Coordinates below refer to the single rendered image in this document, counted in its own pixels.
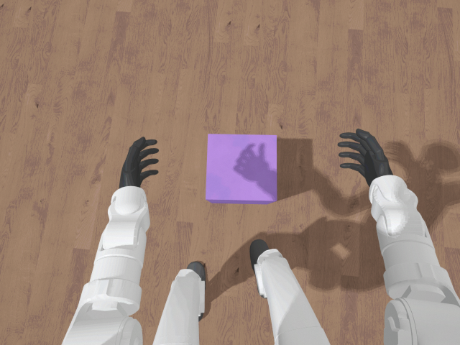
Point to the robot foot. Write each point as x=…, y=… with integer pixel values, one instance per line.
x=257, y=247
x=198, y=268

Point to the left robot upper arm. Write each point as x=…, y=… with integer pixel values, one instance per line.
x=106, y=331

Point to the carton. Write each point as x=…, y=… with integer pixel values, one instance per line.
x=241, y=168

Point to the right robot upper arm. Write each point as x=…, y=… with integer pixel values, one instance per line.
x=421, y=322

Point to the right robot foot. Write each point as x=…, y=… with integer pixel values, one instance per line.
x=257, y=247

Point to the right robot forearm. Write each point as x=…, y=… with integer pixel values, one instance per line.
x=412, y=267

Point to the left robot foot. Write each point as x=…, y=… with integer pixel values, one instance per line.
x=198, y=268

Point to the left robot forearm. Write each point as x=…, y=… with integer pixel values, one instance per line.
x=113, y=290

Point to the right robot hand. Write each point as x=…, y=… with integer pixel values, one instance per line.
x=373, y=162

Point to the left robot hand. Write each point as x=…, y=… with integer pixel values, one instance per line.
x=131, y=174

